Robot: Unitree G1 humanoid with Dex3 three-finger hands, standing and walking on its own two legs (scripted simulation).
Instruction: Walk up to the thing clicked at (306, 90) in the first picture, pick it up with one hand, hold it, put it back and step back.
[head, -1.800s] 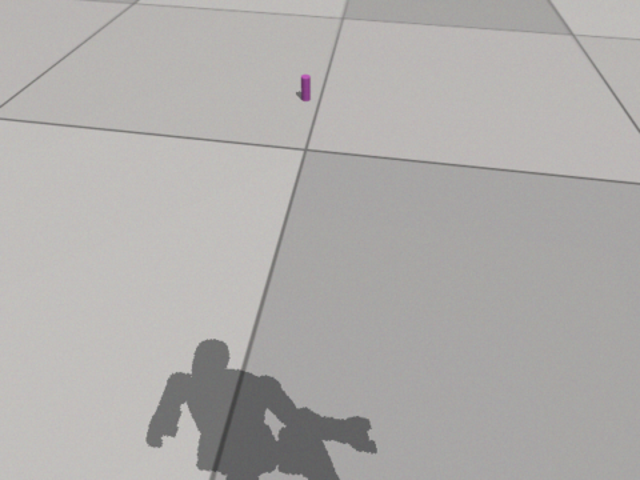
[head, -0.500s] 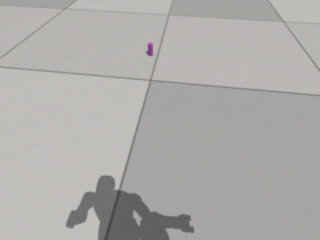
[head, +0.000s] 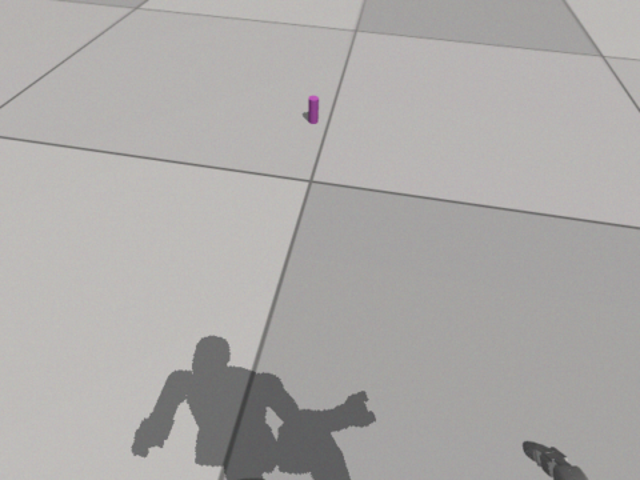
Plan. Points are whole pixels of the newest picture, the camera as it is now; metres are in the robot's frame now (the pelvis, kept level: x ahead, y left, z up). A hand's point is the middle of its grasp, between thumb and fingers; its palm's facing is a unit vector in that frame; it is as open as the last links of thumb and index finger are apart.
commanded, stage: walk up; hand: left
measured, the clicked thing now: (313, 110) +2.01 +0.15 -0.69
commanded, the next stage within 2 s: none
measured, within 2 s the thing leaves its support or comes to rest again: neither
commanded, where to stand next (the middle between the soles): +1.66 -0.04 m, yaw -1 degrees
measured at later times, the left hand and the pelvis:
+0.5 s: hand (217, 330) +0.34 +0.19 -0.10, palm faces +0.01 -0.91 -0.41, open 7.4 cm; pelvis +0.30 -0.09 +0.01, yaw +1 degrees
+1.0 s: hand (248, 196) +0.69 +0.21 -0.13, palm faces -0.07 -0.94 -0.33, open 7.4 cm; pelvis +0.60 -0.06 +0.01, yaw +0 degrees
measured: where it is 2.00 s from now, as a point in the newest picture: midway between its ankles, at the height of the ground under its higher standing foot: (351, 245)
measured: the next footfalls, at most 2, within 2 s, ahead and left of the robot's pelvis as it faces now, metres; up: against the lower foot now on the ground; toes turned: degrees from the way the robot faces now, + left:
right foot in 0.28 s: +0.34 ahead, -0.20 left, +0.00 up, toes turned -7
left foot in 0.72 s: +0.62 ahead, +0.05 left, +0.00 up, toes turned +6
